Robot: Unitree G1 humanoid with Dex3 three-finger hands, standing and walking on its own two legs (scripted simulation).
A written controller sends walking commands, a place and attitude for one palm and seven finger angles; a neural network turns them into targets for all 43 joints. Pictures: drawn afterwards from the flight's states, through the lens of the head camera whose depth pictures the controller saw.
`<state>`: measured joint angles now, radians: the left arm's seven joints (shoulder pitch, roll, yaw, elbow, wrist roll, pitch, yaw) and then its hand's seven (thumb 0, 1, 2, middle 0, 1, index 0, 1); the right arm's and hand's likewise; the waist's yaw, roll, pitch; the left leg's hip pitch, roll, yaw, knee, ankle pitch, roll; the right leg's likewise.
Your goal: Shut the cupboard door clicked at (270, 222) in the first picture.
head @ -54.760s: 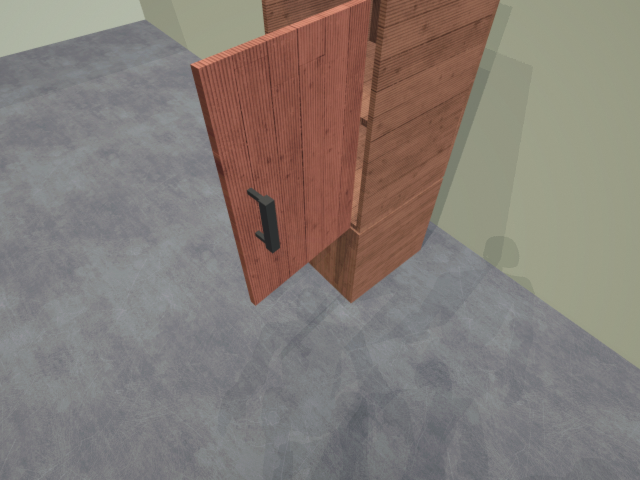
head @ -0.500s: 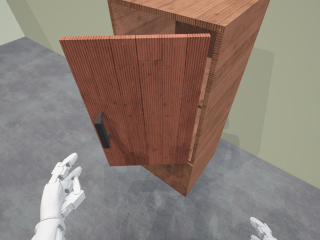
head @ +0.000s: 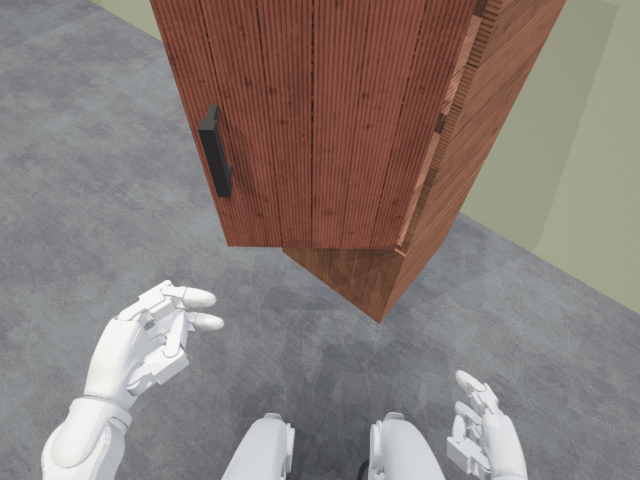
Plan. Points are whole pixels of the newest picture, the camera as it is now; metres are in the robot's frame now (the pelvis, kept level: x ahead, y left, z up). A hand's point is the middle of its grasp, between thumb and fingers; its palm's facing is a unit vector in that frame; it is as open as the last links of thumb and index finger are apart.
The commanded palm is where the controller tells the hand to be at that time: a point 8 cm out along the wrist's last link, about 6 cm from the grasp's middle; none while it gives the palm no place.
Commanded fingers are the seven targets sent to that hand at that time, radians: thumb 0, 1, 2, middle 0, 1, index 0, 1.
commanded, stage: raise the hand and make a fist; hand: left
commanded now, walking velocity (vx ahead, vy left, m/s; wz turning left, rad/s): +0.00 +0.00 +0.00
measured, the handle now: (219, 152) +0.54 +0.19 +0.06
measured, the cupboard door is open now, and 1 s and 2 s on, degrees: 39 39 39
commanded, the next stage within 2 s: bring the fist close to the handle in 1.20 s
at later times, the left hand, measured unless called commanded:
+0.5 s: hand (136, 338) +0.25 +0.22 +0.07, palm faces +0.11 -0.99 -0.04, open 3.1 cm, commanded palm +0.23 +0.26 +0.06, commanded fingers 0.00 0.90 0.90 -1.30 -1.50 -1.30 -1.50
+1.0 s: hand (182, 332) +0.27 +0.18 +0.05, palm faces +0.00 -1.00 -0.03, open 3.1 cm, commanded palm +0.24 +0.24 +0.07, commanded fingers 0.00 0.90 0.90 -1.30 -1.50 -1.30 -1.50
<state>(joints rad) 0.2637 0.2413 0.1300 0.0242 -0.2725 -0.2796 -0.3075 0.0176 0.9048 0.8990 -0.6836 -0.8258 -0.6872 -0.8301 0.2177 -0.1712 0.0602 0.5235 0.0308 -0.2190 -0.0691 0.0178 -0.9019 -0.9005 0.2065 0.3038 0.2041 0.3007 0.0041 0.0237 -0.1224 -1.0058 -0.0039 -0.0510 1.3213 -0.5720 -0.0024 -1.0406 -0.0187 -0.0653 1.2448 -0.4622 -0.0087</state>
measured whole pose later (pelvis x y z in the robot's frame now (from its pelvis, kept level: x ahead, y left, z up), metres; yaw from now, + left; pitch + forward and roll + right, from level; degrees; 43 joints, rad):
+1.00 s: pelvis +0.04 -0.01 +0.01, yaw +0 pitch +18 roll -2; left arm 0.39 0.22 0.14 -0.03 -0.26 -0.34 -0.24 0.02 0.91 0.90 -1.30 -1.50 -1.30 -1.50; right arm 0.27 -0.25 0.01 0.46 0.01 -0.14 -0.06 0.02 -0.90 -0.90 0.21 0.30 0.20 0.30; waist 0.00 0.03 -0.16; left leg -0.96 0.00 -0.05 1.26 -0.61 -0.01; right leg -1.00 -0.01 -0.07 1.21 -0.52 -0.01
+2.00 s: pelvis +0.03 +0.01 +0.02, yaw +0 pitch +18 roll -1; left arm -0.10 0.17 0.07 0.31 -0.15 -0.36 -0.07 0.02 0.90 0.90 -1.30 -1.50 -1.30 -1.50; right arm 0.25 -0.24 0.02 0.54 -0.01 -0.10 -0.04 0.02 -0.90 -0.90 0.20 0.30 0.20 0.30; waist -0.03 0.02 -0.14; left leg -0.95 -0.01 -0.03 1.22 -0.58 0.01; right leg -1.00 -0.03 -0.04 1.17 -0.48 0.00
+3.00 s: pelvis +0.03 -0.01 +0.02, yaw +0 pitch +19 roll +0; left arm -0.55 0.23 0.23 0.86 -0.10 -0.50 -0.09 0.02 0.90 0.90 -1.30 -1.50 -1.30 -1.50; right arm 0.26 -0.24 0.01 0.60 -0.01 -0.04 -0.03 0.01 -0.91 -0.90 0.20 0.30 0.20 0.30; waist -0.09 0.01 -0.13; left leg -0.99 -0.01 -0.02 1.19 -0.54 -0.01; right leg -1.05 -0.02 -0.03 1.15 -0.45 -0.01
